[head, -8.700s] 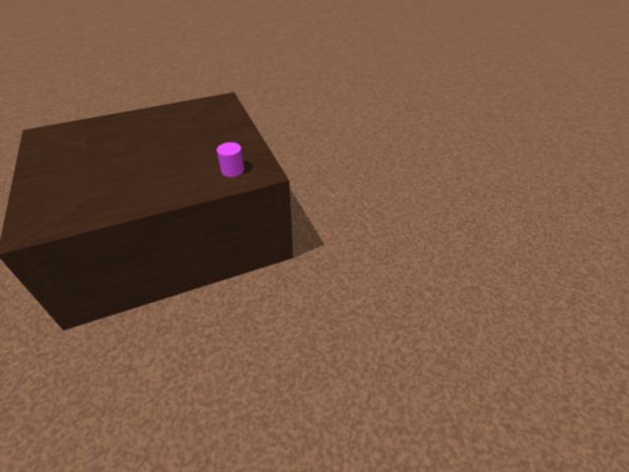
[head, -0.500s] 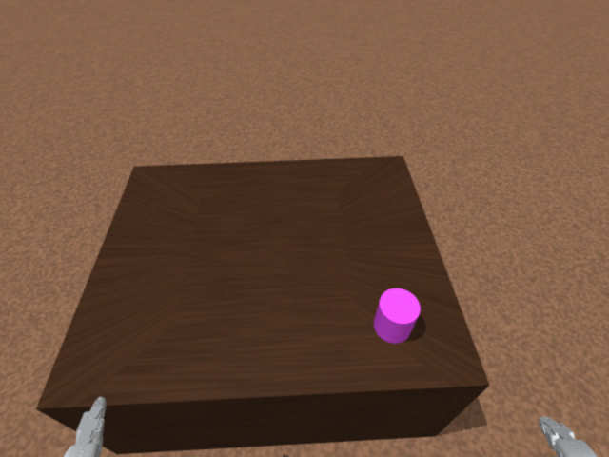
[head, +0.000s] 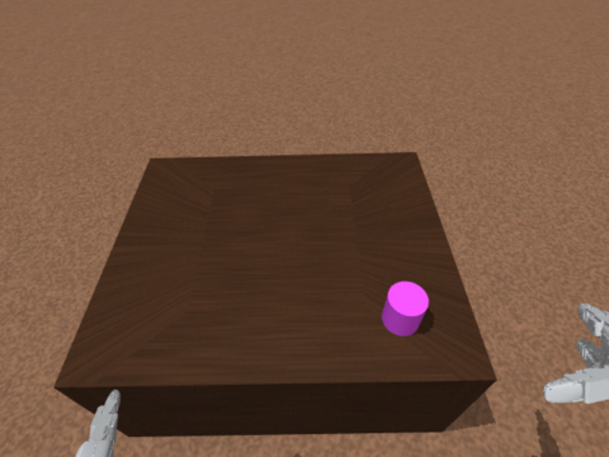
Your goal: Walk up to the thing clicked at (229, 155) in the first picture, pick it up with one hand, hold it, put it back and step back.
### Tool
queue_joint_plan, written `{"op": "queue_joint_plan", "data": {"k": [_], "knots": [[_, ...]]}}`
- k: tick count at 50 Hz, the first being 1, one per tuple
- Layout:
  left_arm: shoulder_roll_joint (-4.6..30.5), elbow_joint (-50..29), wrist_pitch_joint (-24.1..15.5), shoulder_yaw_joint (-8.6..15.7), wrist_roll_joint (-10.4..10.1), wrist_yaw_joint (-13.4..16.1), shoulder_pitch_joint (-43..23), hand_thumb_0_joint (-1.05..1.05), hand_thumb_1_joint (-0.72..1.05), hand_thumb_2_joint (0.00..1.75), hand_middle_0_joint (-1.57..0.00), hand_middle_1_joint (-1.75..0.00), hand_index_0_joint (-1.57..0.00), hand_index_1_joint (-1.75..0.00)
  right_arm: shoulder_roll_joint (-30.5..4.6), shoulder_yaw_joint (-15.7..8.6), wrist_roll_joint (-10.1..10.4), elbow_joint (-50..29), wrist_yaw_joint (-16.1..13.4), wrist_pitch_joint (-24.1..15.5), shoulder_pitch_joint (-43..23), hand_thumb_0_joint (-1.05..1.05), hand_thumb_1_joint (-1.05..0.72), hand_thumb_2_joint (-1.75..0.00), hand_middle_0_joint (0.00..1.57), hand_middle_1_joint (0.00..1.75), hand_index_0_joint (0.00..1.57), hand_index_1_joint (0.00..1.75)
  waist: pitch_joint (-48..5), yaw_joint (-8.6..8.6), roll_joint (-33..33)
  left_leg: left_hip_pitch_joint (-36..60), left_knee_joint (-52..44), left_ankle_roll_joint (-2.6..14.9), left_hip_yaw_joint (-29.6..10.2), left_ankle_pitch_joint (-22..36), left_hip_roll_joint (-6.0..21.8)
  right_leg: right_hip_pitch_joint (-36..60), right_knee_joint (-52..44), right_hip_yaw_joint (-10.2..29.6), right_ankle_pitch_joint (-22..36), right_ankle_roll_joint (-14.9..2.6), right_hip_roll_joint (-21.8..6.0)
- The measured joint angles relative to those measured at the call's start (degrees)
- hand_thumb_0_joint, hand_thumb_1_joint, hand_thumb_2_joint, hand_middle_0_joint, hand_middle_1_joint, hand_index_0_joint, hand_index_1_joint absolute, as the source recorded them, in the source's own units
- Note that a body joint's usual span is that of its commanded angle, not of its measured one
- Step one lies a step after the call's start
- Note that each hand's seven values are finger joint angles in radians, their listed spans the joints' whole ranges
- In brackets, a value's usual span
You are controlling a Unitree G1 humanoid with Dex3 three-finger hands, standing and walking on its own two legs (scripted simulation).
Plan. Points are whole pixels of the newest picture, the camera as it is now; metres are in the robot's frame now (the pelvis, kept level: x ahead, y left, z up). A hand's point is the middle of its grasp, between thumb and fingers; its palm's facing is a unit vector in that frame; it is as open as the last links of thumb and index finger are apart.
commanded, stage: go down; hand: right
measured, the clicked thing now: (404, 308) +0.49 -0.19 -0.26
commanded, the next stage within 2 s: approach in 1.24 s
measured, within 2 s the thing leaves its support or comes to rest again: neither
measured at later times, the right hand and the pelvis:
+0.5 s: hand (585, 301) +0.35 -0.36 +0.03, palm faces +0.19 +0.97 -0.12, open 17.4 cm; pelvis -0.01 +0.00 +0.00, yaw +1 degrees
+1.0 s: hand (595, 275) +0.38 -0.38 +0.04, palm faces +0.21 +0.97 -0.08, open 17.5 cm; pelvis -0.01 +0.00 +0.00, yaw +1 degrees
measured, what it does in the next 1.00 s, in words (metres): stands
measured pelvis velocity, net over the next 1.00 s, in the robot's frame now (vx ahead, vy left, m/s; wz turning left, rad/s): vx -0.01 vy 0.00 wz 0.02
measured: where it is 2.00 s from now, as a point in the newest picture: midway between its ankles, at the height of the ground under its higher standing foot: outside the picture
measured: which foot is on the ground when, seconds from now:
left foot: down 0.00-1.00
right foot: down 0.00-1.00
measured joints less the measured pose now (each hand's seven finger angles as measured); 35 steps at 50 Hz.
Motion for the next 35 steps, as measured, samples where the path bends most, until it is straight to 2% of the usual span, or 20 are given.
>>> {"op": "queue_joint_plan", "data": {"k": [4, 12, 17, 20, 26, 35], "knots": [[0.19, 0.26, -0.29, -0.66, 0.04, -0.24, -0.22, -0.01, -0.53, 0.05, -0.06, -0.06, -0.06, -0.05, -1.01, -1.86, 0.15, 5.50, 2.48, -2.93, -4.16, -0.01, 0.50, -0.05, 0.04, 0.05, 0.05, 0.05, 0.91, 0.42, 0.38, 0.24, -0.99, 0.01, -0.56, 0.86, -0.18, 0.58, -1.19, -0.60, 0.75, -0.09, -0.15], [0.78, 1.54, -1.70, -0.26, 0.64, -0.16, -1.64, -0.01, -0.53, 0.05, -0.06, -0.06, -0.06, -0.05, -5.57, -6.40, 0.09, 16.48, 4.86, -12.07, -11.11, -0.01, 0.54, -0.05, 0.04, 0.06, 0.04, 0.06, 2.41, 0.78, 2.23, -0.51, -2.05, 0.33, -0.63, 1.91, -0.54, -0.10, -2.20, -0.69, 1.70, 0.09, -0.46], [0.59, 3.43, -1.60, -1.58, 1.16, 0.05, -2.94, -0.01, -0.53, 0.06, -0.06, -0.06, -0.06, -0.05, -8.03, -7.43, 0.33, 21.10, 7.38, -16.65, -14.60, -0.01, 0.55, -0.05, 0.03, 0.06, 0.04, 0.06, 2.23, 0.87, 2.63, -1.80, -2.17, 0.42, -0.14, 2.18, -0.65, -1.80, -1.81, -0.17, 1.86, 0.23, -0.57], [-0.05, 4.24, -1.51, -2.18, 1.57, 0.00, -3.69, -0.01, -0.53, 0.06, -0.06, -0.06, -0.06, -0.05, -9.01, -7.58, 0.57, 24.31, 8.65, -18.48, -16.69, -0.01, 0.54, -0.05, 0.04, 0.06, 0.04, 0.06, 1.65, 1.25, 2.56, -2.18, -2.33, 0.42, 0.04, 2.26, -0.73, -2.38, -1.67, 0.02, 1.82, 0.23, -0.64], [0.07, 4.08, -1.30, -1.67, 1.86, -0.20, -4.26, -0.01, -0.53, 0.06, -0.06, -0.06, -0.06, -0.05, -10.87, -8.51, 0.20, 29.53, 9.85, -21.15, -19.85, -0.02, 0.51, -0.05, 0.04, 0.05, 0.04, 0.05, 1.36, 2.29, 2.40, -2.86, -2.58, 0.30, -0.09, 2.48, -0.84, -3.15, -1.58, -0.11, 1.79, 0.06, -0.73], [0.49, 1.99, -0.79, -2.14, 1.82, -0.73, -3.77, -0.01, -0.53, 0.06, -0.06, -0.06, -0.06, -0.05, -13.51, -10.64, 0.34, 32.99, 11.00, -24.43, -22.81, -0.02, 0.51, -0.05, 0.05, 0.05, 0.05, 0.05, 1.63, 3.12, 2.99, -4.45, -2.44, 0.24, -0.17, 2.69, -1.15, -4.91, -0.84, -0.15, 1.59, 0.02, -1.03]]}}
